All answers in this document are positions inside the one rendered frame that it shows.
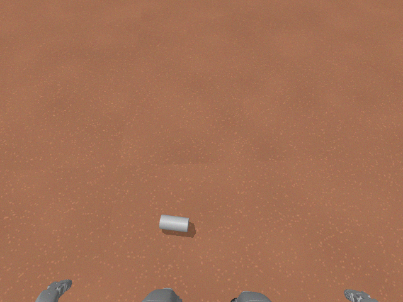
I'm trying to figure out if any left robot hand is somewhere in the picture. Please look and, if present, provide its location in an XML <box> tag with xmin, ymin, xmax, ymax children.
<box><xmin>35</xmin><ymin>279</ymin><xmax>72</xmax><ymax>302</ymax></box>

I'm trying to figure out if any can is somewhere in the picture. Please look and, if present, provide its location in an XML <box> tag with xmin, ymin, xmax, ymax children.
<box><xmin>159</xmin><ymin>215</ymin><xmax>190</xmax><ymax>232</ymax></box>

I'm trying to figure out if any right robot hand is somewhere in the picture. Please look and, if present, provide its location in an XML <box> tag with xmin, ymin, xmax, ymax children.
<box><xmin>344</xmin><ymin>289</ymin><xmax>378</xmax><ymax>302</ymax></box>

